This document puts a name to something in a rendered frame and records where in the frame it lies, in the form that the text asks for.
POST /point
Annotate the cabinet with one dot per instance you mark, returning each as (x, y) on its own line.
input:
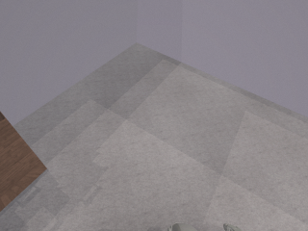
(19, 165)

